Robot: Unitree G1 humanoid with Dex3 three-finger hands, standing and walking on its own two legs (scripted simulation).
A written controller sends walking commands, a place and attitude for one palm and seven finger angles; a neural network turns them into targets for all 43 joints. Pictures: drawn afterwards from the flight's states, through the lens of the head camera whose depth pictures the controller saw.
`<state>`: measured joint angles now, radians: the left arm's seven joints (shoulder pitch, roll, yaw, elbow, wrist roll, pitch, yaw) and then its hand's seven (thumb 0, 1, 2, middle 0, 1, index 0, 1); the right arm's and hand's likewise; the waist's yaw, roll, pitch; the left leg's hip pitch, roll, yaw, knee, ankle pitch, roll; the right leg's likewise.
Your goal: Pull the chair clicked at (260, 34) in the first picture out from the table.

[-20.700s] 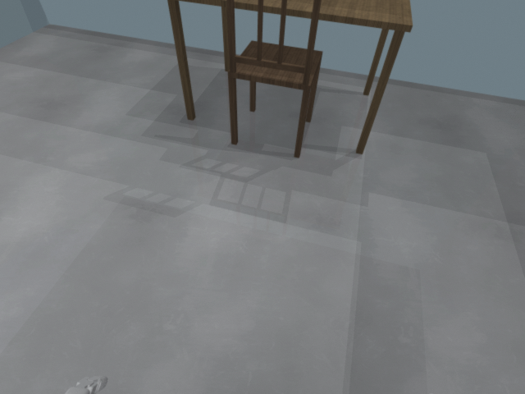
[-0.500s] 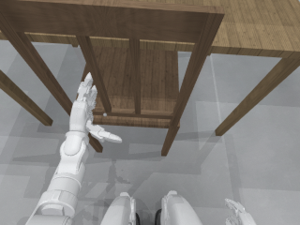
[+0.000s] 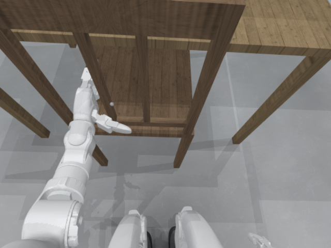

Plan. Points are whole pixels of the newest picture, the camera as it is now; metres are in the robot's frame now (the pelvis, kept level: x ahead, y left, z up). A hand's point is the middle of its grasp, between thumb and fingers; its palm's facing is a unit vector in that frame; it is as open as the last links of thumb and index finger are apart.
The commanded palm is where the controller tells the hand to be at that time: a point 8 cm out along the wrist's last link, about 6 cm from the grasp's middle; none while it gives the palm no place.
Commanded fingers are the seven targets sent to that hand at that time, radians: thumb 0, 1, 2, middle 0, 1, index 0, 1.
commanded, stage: push the fingers through the gap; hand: left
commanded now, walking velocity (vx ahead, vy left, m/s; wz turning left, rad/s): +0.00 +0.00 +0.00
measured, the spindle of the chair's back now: (101, 87) +0.48 +0.14 +0.05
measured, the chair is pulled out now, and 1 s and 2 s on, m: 0.00 0.00 0.04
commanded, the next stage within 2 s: hook a spindle and tug to test in 0.38 s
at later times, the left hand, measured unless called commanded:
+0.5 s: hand (112, 103) +0.45 +0.12 +0.02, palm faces -0.06 -1.00 -0.02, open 16.9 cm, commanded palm +0.43 +0.16 +0.02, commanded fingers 0.00 -0.50 0.30 -0.10 -0.19 -0.10 -0.19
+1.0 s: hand (114, 103) +0.46 +0.11 +0.02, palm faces -0.04 -1.00 -0.04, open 12.7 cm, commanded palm +0.43 +0.16 +0.02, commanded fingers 0.00 0.17 0.59 -0.50 -1.45 -0.50 -1.45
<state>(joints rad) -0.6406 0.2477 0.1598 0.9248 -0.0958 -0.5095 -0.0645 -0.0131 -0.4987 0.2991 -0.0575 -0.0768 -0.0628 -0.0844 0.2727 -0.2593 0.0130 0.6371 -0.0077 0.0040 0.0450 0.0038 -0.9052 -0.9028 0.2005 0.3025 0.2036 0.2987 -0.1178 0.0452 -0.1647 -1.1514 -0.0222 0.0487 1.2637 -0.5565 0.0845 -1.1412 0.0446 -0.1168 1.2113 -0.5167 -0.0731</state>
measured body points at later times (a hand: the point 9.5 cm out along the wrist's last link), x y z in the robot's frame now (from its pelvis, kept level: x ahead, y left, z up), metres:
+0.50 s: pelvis +0.00 +0.01 +0.00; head +0.14 +0.02 +0.43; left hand +0.45 +0.17 +0.02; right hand +0.07 -0.26 -0.12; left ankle +0.02 +0.07 -0.62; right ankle +0.03 -0.08 -0.62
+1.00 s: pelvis +0.00 +0.00 +0.00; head +0.14 +0.01 +0.43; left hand +0.45 +0.17 +0.02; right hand +0.07 -0.26 -0.12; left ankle +0.02 +0.07 -0.62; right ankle +0.03 -0.08 -0.62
